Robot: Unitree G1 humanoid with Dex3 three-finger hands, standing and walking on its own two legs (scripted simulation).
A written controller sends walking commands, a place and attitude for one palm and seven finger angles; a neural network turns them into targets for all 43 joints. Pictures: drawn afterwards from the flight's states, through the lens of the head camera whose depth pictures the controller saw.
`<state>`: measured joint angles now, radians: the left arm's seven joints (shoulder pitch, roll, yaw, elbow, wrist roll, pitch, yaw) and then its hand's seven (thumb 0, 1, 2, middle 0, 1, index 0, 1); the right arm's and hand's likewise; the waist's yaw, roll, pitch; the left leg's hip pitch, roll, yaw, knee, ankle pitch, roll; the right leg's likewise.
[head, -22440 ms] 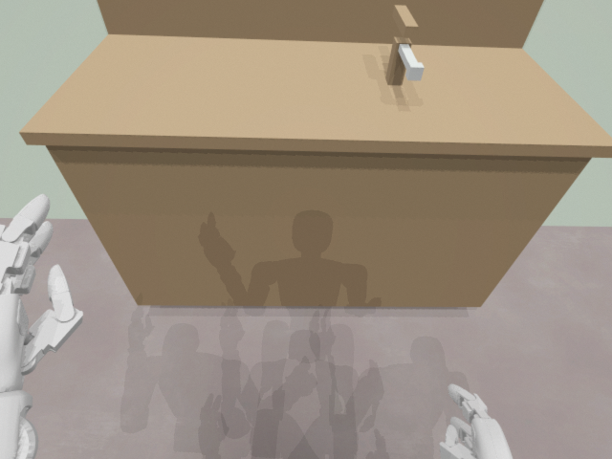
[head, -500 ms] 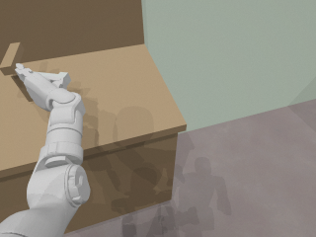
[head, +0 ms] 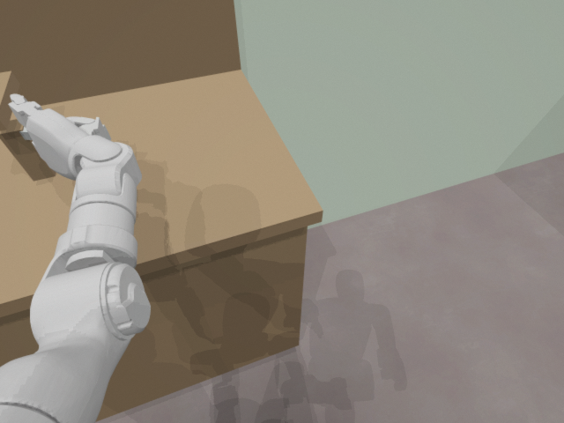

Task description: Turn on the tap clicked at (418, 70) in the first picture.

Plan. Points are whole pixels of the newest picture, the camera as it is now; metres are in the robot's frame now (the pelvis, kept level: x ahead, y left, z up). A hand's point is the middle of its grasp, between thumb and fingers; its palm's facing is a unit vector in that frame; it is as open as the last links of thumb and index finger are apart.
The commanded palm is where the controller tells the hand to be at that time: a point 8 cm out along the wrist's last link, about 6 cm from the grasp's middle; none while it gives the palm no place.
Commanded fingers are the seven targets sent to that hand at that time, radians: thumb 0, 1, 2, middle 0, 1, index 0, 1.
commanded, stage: lift the hand up off the lever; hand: left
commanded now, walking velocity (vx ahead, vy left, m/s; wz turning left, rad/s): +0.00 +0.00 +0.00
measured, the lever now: (97, 136) +0.52 +0.29 +0.14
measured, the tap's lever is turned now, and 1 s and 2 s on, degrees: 63 63 63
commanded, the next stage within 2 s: draw the hand back beside the body in 0.78 s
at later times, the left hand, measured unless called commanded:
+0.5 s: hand (89, 121) +0.46 +0.25 +0.21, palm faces +0.82 -0.57 -0.05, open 7.8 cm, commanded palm +0.40 +0.27 +0.21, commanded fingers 0.00 0.90 0.90 -0.15 -0.15 -0.15 -0.15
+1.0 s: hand (115, 118) +0.47 +0.22 +0.21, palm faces +0.65 -0.75 -0.13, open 7.8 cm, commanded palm +0.39 +0.26 +0.21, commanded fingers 0.00 0.90 0.90 -0.16 -0.17 -0.16 -0.17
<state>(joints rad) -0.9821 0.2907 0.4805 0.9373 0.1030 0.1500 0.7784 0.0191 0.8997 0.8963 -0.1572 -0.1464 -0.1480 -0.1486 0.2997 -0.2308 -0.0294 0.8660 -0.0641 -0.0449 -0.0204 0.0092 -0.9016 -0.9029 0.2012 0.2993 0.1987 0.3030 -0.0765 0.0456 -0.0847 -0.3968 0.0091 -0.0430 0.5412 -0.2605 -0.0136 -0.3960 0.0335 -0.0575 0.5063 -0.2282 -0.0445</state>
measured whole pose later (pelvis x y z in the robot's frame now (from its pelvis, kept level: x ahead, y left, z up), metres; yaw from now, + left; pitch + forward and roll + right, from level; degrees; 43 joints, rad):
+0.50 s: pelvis +0.01 +0.00 +0.01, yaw +0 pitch +4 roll +0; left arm -0.91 0.19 0.42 0.74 0.06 0.28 0.78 0.02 0.90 0.90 -0.16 -0.15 -0.15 -0.15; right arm 0.21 -0.23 -0.03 0.85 -0.05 -0.08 -0.02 0.01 -0.90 -0.90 0.20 0.30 0.20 0.30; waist -0.02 0.05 -0.08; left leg -0.29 0.00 -0.04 0.47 -0.24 -0.01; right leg -0.30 0.02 -0.05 0.45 -0.22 -0.04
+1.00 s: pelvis +0.02 -0.01 +0.01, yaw -1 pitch +3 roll +0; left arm -0.79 0.25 0.36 0.60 0.06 0.30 0.51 0.02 0.90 0.90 -0.15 -0.15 -0.15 -0.15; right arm 0.23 -0.24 -0.02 0.82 -0.02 -0.01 -0.07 0.01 -0.90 -0.90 0.20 0.30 0.20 0.30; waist -0.02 0.05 -0.05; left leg -0.23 0.02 -0.02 0.43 -0.24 -0.02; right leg -0.26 0.04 -0.04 0.44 -0.23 -0.05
